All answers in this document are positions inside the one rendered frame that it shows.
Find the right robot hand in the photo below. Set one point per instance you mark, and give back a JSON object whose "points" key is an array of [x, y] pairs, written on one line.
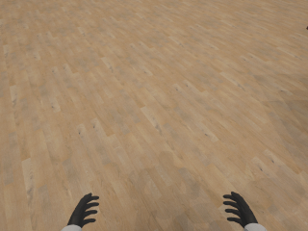
{"points": [[246, 216]]}

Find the left robot hand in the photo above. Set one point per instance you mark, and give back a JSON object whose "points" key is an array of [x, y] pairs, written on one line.
{"points": [[78, 215]]}

